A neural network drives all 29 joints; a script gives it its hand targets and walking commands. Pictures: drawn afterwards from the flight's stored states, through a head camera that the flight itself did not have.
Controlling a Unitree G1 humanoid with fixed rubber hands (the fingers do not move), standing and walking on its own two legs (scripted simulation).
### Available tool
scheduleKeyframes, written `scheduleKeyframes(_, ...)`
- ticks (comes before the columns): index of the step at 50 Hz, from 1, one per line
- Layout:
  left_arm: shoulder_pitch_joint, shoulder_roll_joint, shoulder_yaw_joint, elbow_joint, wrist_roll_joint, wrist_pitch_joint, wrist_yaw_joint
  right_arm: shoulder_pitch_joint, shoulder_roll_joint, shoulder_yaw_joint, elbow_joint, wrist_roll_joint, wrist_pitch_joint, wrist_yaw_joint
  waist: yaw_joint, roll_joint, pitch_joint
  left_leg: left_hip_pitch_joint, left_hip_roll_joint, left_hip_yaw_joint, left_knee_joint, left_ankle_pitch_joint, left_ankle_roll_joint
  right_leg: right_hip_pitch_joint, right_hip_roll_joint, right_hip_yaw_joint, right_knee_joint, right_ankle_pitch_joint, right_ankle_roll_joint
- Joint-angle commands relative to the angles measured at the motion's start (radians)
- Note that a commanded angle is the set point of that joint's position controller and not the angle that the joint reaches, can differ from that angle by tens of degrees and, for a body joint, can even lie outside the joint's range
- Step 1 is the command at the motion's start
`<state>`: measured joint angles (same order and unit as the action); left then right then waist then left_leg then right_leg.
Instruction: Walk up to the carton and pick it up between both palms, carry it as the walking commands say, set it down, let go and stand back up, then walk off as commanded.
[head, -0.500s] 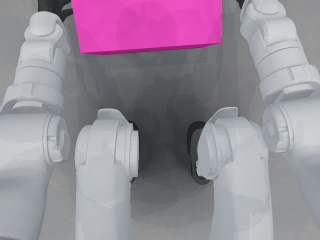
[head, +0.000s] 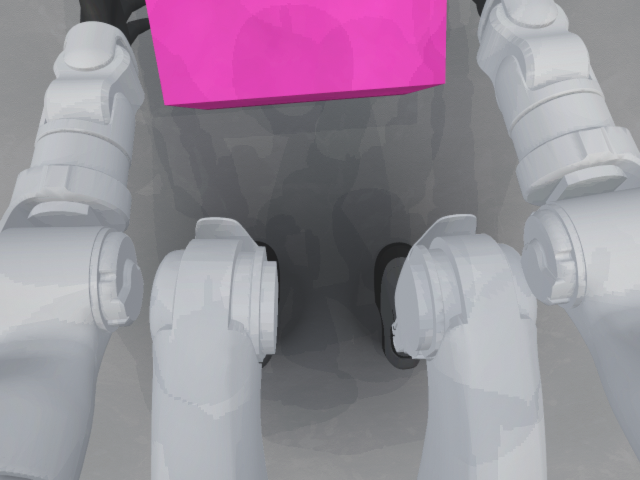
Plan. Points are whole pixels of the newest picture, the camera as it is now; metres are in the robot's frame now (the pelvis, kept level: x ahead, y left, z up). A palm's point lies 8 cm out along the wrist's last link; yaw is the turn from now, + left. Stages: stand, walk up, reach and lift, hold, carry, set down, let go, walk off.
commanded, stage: reach and lift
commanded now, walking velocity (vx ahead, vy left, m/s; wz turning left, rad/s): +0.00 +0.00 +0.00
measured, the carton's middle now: (298, 2) +0.54 +0.04 -0.27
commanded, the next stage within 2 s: none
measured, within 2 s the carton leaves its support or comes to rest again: leaves its support in 0.30 s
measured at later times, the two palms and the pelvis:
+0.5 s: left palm out of the picture +0.52 +0.20 -0.17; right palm out of the picture +0.54 -0.15 -0.17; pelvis -0.01 +0.00 +0.00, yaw +0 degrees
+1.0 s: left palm out of the picture +0.52 +0.21 -0.13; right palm out of the picture +0.53 -0.14 -0.13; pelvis -0.02 +0.01 +0.02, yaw -1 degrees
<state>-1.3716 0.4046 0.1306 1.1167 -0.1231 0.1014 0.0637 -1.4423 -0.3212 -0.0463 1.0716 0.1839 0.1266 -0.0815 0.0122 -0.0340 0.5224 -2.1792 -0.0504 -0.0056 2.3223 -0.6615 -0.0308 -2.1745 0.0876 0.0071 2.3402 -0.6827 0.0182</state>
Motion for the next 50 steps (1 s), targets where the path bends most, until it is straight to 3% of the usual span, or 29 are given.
scheduleKeyframes(1, -0.770, -0.647, -0.238, -0.364, -0.210, -0.056, -0.215, -0.441, 0.809, 0.140, -0.131, 0.026, -0.010, 0.187, 0.038, -0.016, -1.202, 0.390, -0.017, 0.054, -0.167, 0.531, 0.037, 0.498, 0.019, 0.007, -0.187, 0.583, -0.034)
scheduleKeyframes(6, -0.813, -0.655, -0.261, -0.457, -0.233, -0.058, -0.202, -0.476, 0.846, 0.178, -0.205, 0.058, -0.011, 0.174, 0.047, -0.022, -1.374, 0.471, -0.024, 0.062, -0.169, 0.583, 0.035, 0.605, 0.026, 0.003, -0.183, 0.651, -0.030)
scheduleKeyframes(14, -0.838, -0.690, -0.263, -0.560, -0.249, -0.035, -0.169, -0.597, 0.843, 0.258, -0.394, 0.136, -0.018, 0.141, 0.092, -0.044, -1.733, 0.620, -0.033, 0.080, -0.178, 0.656, 0.030, 0.812, 0.034, -0.003, -0.185, 0.740, -0.019)
scheduleKeyframes(22, -0.867, -0.735, -0.273, -0.629, -0.242, 0.007, -0.155, -0.701, 0.843, 0.301, -0.478, 0.176, 0.001, 0.122, 0.115, -0.048, -1.899, 0.712, -0.037, 0.090, -0.205, 0.624, 0.030, 0.874, 0.031, -0.019, -0.206, 0.684, -0.012)
scheduleKeyframes(26, -0.884, -0.768, -0.289, -0.639, -0.243, 0.037, -0.162, -0.717, 0.856, 0.299, -0.489, 0.171, 0.023, 0.121, 0.100, -0.049, -1.935, 0.741, -0.040, 0.094, -0.222, 0.591, 0.033, 0.888, 0.032, -0.031, -0.226, 0.634, -0.011)
scheduleKeyframes(36, -0.949, -0.816, -0.337, -0.775, -0.253, 0.096, -0.165, -0.794, 0.900, 0.328, -0.621, 0.209, 0.071, 0.118, 0.110, -0.024, -2.233, 0.893, -0.047, 0.100, -0.254, 0.649, 0.037, 0.971, 0.040, -0.045, -0.248, 0.662, -0.010)
scheduleKeyframes(50, -0.995, -0.944, -0.423, -0.864, -0.267, 0.161, -0.173, -0.809, 0.928, 0.309, -0.676, 0.182, 0.114, 0.143, 0.038, 0.034, -2.429, 1.083, -0.054, 0.073, -0.319, 0.682, 0.024, 0.917, 0.046, -0.079, -0.302, 0.609, -0.021)
